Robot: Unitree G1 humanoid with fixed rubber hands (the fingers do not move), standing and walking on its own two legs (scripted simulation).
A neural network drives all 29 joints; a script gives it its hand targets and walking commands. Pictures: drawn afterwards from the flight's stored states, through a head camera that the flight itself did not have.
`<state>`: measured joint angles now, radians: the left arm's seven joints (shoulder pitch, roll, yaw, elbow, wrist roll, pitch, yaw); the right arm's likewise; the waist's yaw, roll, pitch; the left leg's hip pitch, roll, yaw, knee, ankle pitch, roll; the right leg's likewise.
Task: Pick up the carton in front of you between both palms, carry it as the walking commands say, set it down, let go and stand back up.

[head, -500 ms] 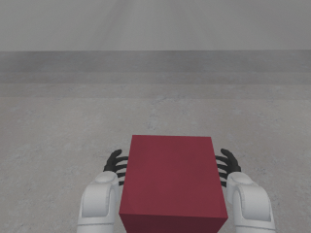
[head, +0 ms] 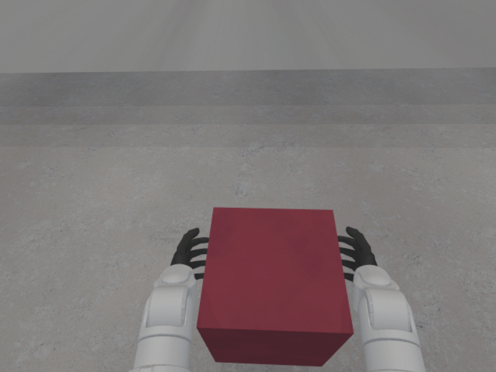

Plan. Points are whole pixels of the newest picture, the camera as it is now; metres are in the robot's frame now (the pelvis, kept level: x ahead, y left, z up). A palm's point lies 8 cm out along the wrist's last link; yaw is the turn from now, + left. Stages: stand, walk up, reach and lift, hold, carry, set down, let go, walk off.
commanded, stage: carry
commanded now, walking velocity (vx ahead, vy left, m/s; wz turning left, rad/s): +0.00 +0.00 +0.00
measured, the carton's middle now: (270, 291) +0.31 +0.00 -0.05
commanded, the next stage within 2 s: hold in 0.16 s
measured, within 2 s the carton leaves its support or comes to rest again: neither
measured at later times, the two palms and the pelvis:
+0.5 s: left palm (171, 289) +0.26 +0.16 +0.05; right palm (366, 289) +0.27 -0.14 +0.05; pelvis -0.03 +0.01 +0.01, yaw +0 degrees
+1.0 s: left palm (171, 283) +0.29 +0.17 +0.01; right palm (343, 276) +0.31 -0.12 +0.01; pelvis -0.05 +0.00 -0.01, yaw +3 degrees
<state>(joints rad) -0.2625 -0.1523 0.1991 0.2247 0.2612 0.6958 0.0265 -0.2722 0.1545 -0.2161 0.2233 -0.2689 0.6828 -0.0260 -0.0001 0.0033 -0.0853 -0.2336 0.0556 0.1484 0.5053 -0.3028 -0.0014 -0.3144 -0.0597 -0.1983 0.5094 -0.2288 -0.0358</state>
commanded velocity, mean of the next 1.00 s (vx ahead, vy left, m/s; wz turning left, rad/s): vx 0.00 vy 0.00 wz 0.00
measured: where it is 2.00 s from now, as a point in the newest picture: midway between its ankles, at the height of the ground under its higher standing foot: outside the picture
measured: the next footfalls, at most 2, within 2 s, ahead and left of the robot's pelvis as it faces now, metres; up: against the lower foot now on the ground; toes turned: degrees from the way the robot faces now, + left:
none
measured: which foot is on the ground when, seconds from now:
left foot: down 0.00-1.00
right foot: down 0.00-1.00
